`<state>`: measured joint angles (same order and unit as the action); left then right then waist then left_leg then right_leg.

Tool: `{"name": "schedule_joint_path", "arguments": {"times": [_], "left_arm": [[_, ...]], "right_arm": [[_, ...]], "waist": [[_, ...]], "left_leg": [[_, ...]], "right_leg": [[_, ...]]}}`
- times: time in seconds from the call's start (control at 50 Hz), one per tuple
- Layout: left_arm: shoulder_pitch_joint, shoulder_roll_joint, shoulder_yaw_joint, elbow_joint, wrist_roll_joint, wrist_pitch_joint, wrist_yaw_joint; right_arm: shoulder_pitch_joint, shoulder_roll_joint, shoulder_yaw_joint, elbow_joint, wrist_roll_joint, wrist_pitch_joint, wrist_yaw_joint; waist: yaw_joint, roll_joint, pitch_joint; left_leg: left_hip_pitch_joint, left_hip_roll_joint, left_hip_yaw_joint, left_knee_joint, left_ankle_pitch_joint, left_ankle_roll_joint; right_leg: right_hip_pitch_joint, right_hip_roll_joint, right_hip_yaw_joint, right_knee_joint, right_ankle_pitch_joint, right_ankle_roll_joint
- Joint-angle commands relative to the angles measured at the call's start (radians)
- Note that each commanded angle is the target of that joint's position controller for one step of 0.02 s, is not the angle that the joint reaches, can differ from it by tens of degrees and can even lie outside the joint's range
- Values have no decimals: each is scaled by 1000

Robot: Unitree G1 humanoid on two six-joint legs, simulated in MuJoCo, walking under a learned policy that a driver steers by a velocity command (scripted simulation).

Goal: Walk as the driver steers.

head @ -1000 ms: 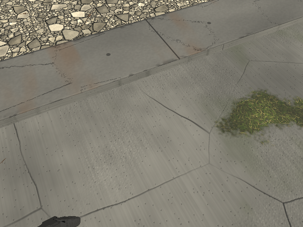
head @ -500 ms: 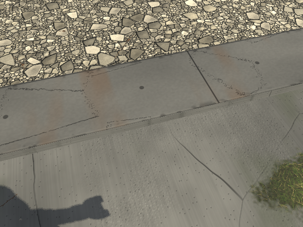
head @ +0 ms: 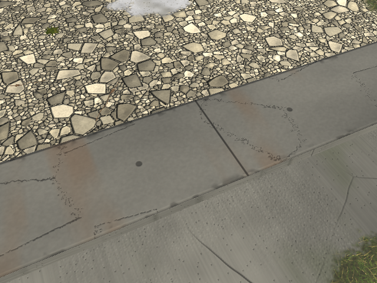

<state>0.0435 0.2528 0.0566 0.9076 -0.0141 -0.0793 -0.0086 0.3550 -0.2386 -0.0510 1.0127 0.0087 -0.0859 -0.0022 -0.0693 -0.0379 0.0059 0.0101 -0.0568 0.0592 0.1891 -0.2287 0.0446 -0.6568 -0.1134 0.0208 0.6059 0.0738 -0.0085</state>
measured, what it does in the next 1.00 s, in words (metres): walks ahead: right foot, then left foot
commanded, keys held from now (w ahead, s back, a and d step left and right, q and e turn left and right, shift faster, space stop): w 0.84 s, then w+q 0.16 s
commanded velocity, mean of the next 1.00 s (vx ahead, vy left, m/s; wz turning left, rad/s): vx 0.50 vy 0.00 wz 0.03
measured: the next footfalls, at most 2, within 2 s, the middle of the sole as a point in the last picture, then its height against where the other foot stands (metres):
right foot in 0.14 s outside the picture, level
left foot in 0.68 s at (159, 265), level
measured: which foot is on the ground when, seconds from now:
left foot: down 0.00-0.14, up 0.16-0.66, down 0.68-1.00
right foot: up 0.00-0.12, down 0.14-0.70, up 0.72-1.00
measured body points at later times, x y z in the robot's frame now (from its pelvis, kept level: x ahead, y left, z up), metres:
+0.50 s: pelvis +0.28 -0.06 +0.00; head +0.30 -0.06 +0.45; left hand +0.27 +0.21 -0.13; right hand +0.46 -0.31 -0.11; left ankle +0.47 +0.12 -0.69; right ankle +0.23 -0.14 -0.74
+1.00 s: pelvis +0.57 +0.00 +0.00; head +0.59 +0.01 +0.45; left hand +0.72 +0.26 -0.11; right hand +0.56 -0.26 -0.13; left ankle +0.53 +0.09 -0.74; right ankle +0.73 -0.18 -0.67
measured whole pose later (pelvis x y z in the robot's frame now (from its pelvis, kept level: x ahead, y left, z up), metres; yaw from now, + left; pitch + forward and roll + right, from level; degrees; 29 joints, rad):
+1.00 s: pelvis +0.57 +0.00 +0.00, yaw +2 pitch +1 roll +0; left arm 0.08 0.26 0.07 0.91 0.00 -0.07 0.01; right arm 0.37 -0.22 -0.05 1.00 -0.01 -0.07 0.00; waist -0.07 -0.03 0.00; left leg -0.09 -0.05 0.02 0.25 -0.19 0.06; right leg -0.70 -0.12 0.04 0.83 -0.05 0.02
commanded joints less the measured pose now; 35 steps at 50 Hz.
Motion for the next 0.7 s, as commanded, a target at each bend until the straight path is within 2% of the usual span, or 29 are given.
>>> {"name": "schedule_joint_path", "arguments": {"times": [0.02, 0.06, 0.08, 0.1, 0.12, 0.14, 0.16, 0.18, 0.2, 0.22, 0.24, 0.26, 0.3, 0.34, 0.38, 0.46, 0.54, 0.58, 0.62, 0.64, 0.66, 0.68, 0.7], "left_arm": [[-129, 55, 2, -89, -6, -17, -18], [-122, 78, 7, -99, -7, -23, -28], [-87, 95, 14, -93, -7, -25, -30], [-10, 120, 27, -74, -5, -26, -29], [153, 163, 53, -21, -3, -25, -23], [337, 237, 75, 20, 9, -24, -15], [403, 310, 89, 45, 8, -18, -19], [390, 210, 60, 38, -1, -20, -19], [296, 165, 46, 18, -1, -26, -15], [215, 139, 36, -3, 7, -29, -13], [161, 109, 27, -9, 17, -32, -16], [141, 83, 18, -7, 26, -35, -18], [154, 88, 19, 7, 22, -38, -19], [182, 125, 27, 21, 18, -40, -9], [211, 141, 30, 32, 16, -36, 4], [261, 144, 28, 50, 8, -28, 15], [346, 144, 28, 90, 2, -11, 15], [359, 154, 34, 100, -1, 1, 19], [340, 169, 39, 99, -1, 13, 24], [315, 177, 41, 93, -3, 18, 26], [293, 163, 35, 86, -3, 23, 27], [288, 135, 22, 66, 6, 23, 26], [399, 15, -13, 51, 18, -1, 13]], "right_arm": [[44, -166, -36, -13, 9, 4, -9], [38, -179, -44, -10, 11, 14, -13], [25, -187, -48, -12, 11, 19, -14], [2, -191, -49, -19, 11, 24, -15], [-5, -167, -40, -25, 7, 30, -15], [13, -132, -22, -49, -10, 31, -15], [136, 9, 18, -55, -13, 7, -2], [72, -92, -2, -47, 12, -20, 3], [-30, -151, -18, -78, 38, -39, 6], [-85, -153, -18, -89, 36, -44, 0], [-112, -149, -26, -89, 20, -40, -7], [-94, -136, -30, -86, 13, -28, -8], [-70, -91, -26, -81, 10, -4, -9], [-118, -85, -27, -99, 3, 7, -11], [-191, -88, -29, -123, -5, 9, -11], [-325, -65, -19, -155, 0, 2, 0], [-424, -62, -7, -183, 10, 0, 16], [-459, -73, -6, -203, 11, -7, 28], [-413, -100, -14, -200, 11, -13, 37], [-341, -125, -27, -182, 9, -15, 37], [-193, -160, -50, -134, 5, -15, 33], [-8, -219, -72, -85, -3, -14, 25], [89, -320, -95, -65, -13, -7, 20]], "waist": [[1, 96, 83], [23, 105, 72], [48, 117, 49], [96, 128, 0], [168, 111, -96], [219, 5, -245], [149, -269, -363], [185, -180, -352], [176, -136, -209], [147, -51, -137], [118, -16, -78], [83, -31, -65], [57, -35, -46], [56, -19, -12], [71, -5, 10], [110, -16, 40], [146, -21, 70], [143, -21, 80], [102, -41, 49], [56, -56, 4], [-19, -45, -79], [-85, 8, -205], [-32, 259, -327]], "left_leg": [[-4, 297, -116, -43, 247, 144], [59, 327, -124, 8, 320, 128], [73, 330, -121, 51, 418, 117], [70, 312, -101, 145, 580, 102], [16, 258, -62, 332, 662, 76], [-188, 194, -15, 643, 421, 41], [-602, -7, -32, 996, -242, -27], [-724, 28, -173, 1127, -353, -11], [-794, 82, -165, 1146, -272, 10], [-760, 138, -138, 1104, -175, 15], [-713, 170, -129, 1039, -116, 11], [-646, 196, -137, 997, -79, 11], [-600, 209, -129, 926, -59, 3], [-643, 215, -118, 841, 6, -17], [-695, 215, -113, 727, 113, -36], [-647, 174, -70, 485, 312, -42], [-656, 147, -53, 392, 300, -31], [-674, 140, -56, 355, 239, -11], [-592, 114, -42, 333, 164, 16], [-479, 83, -18, 319, 142, 34], [-282, 51, 8, 297, 156, 59], [14, 155, -105, 323, 176, 108], [376, 416, -574, 253, 67, 271]], "right_leg": [[-2, 21, -9, -71, -8, -17], [23, 31, -10, -98, -84, -42], [83, 49, -24, -104, -123, -56], [204, 81, -54, -117, -144, -74], [423, 105, -71, -122, -134, -102], [735, -61, 121, -90, -125, -164], [1065, -279, 613, -215, -316, -339], [1057, -264, 701, -301, -442, -320], [934, -232, 548, -312, -399, -270], [791, -197, 428, -333, -292, -244], [659, -165, 341, -360, -191, -231], [581, -139, 283, -388, -140, -219], [512, -124, 224, -437, -103, -228], [492, -123, 180, -475, -68, -239], [508, -115, 143, -494, -48, -233], [511, -61, 44, -506, -43, -190], [622, -97, 38, -470, -47, -189], [699, -133, 48, -429, 7, -181], [743, -154, 51, -359, 166, -163], [740, -141, 33, -277, 333, -149], [701, -94, -4, -108, 449, -126], [522, -41, -42, 152, 294, -92], [106, 141, -71, 550, -268, -14]]}}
